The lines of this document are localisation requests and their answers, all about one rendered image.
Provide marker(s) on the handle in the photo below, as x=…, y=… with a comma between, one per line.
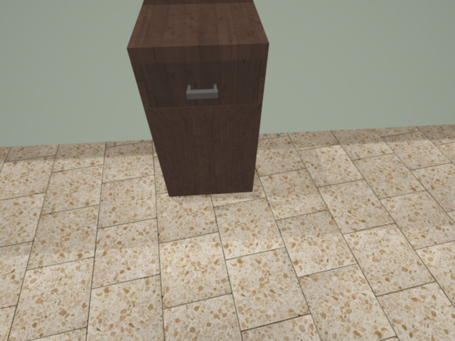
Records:
x=202, y=94

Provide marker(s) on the drawer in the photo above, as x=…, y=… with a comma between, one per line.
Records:
x=166, y=83

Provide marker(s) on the cabinet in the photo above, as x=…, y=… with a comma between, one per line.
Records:
x=202, y=150

